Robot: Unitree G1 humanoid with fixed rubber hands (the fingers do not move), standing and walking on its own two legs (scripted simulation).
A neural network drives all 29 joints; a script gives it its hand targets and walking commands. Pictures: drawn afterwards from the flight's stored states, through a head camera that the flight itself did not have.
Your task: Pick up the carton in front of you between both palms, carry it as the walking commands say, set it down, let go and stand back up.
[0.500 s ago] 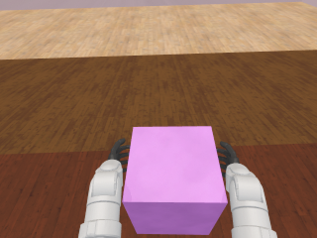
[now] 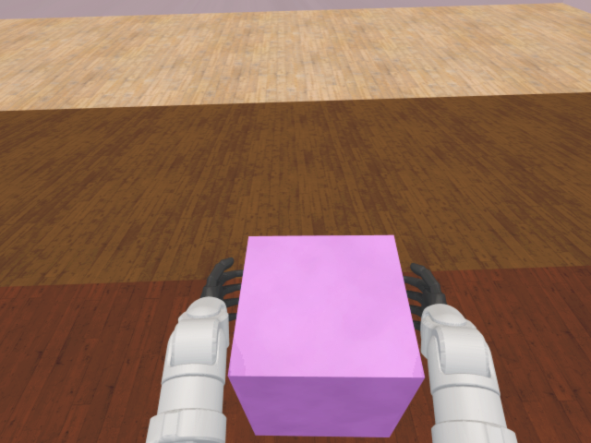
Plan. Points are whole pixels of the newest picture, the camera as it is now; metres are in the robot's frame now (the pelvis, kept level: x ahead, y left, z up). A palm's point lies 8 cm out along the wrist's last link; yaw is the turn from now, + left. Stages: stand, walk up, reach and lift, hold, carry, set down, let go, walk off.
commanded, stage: hold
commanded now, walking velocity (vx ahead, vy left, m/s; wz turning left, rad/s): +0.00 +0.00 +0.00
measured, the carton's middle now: (321, 340) +0.29 +0.00 -0.02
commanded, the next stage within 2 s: carry in 0.04 s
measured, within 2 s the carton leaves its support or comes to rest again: neither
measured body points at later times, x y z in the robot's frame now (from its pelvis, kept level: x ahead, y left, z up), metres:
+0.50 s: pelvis +0.12 -0.01 -0.02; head +0.10 +0.00 +0.43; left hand +0.40 +0.15 +0.05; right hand +0.40 -0.16 +0.05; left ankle +0.06 +0.10 -0.74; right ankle +0.01 -0.14 -0.75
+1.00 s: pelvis +0.40 -0.05 -0.01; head +0.41 -0.05 +0.44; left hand +0.67 +0.12 +0.06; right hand +0.68 -0.18 +0.05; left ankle +0.28 +0.08 -0.66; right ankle +0.43 -0.10 -0.75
